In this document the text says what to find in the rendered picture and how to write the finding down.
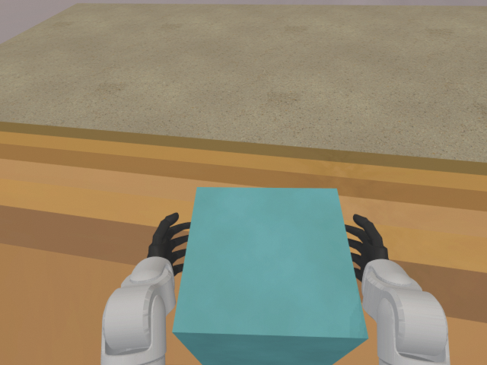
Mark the robot left hand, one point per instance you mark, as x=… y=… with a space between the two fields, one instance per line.
x=162 y=244

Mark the robot right hand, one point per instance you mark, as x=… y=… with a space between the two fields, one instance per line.
x=371 y=246

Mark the left robot forearm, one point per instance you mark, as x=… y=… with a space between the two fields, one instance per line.
x=134 y=319

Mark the carton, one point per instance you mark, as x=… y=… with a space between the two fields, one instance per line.
x=268 y=279

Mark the right robot forearm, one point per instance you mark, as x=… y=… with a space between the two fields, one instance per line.
x=411 y=323

